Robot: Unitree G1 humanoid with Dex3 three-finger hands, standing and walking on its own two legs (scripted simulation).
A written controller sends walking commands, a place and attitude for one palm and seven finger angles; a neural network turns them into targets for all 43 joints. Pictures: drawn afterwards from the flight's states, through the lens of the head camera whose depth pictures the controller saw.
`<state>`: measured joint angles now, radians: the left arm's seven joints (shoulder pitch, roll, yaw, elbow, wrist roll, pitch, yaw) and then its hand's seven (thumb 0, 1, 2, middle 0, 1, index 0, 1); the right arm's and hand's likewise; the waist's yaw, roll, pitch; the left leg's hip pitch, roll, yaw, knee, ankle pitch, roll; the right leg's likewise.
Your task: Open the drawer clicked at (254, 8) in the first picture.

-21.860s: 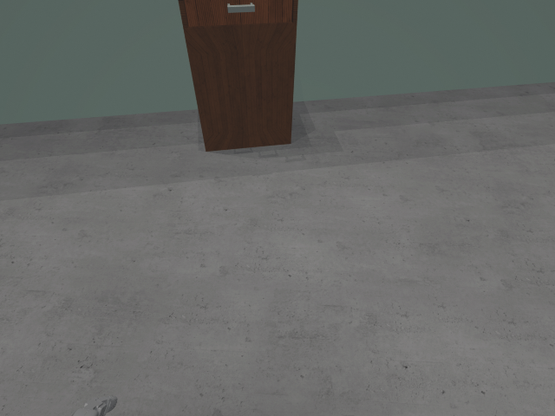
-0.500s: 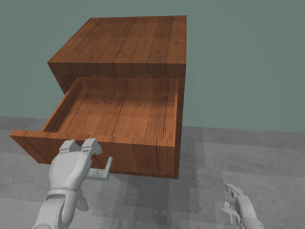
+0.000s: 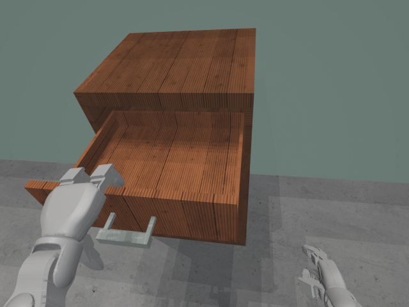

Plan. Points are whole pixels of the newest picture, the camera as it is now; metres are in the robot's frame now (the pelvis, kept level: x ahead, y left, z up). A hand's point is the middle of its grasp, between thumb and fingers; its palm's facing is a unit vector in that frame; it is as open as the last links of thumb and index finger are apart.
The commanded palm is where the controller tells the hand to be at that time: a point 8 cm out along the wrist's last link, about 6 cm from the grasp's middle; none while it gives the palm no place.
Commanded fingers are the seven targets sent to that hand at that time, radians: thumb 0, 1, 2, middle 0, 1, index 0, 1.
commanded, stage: lift the hand off the handle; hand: left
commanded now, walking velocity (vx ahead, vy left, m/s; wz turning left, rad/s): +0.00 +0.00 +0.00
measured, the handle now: (128, 229) +0.26 +0.23 +0.00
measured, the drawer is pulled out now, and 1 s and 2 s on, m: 0.30 0.30 0.30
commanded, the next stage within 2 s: draw the hand back to the body in 0.30 s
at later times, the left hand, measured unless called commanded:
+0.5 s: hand (100, 209) +0.22 +0.22 +0.13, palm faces +0.08 -0.10 -0.99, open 13.8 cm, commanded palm +0.19 +0.23 +0.19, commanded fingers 0.00 -0.50 0.30 -0.30 -1.20 -0.30 -1.20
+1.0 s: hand (70, 218) +0.20 +0.25 +0.14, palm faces +0.12 -0.06 -0.99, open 13.8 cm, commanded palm +0.16 +0.25 +0.19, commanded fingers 0.00 -0.47 0.31 -0.30 -1.18 -0.30 -1.18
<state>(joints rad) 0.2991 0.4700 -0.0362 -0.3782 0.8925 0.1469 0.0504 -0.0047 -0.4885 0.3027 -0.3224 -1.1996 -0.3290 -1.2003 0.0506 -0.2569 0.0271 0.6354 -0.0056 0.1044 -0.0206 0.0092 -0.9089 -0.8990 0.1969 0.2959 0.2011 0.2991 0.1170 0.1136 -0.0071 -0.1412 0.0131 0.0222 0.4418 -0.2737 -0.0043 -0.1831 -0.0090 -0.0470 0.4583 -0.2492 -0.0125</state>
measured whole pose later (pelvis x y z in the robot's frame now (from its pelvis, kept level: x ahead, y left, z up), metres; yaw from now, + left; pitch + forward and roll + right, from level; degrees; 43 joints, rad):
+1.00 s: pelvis +0.00 +0.00 +0.00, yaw +0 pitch -2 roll +0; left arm 0.38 0.57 0.11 -0.46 0.80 0.05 0.02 0.00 -0.49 0.30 -0.33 -1.20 -0.32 -1.20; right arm 0.07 -0.27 0.03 0.60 0.01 0.07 -0.02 0.01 -0.91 -0.90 0.20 0.30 0.20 0.30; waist 0.12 0.11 0.01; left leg -0.15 0.01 0.02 0.44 -0.27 0.00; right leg -0.18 -0.01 -0.05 0.44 -0.23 -0.01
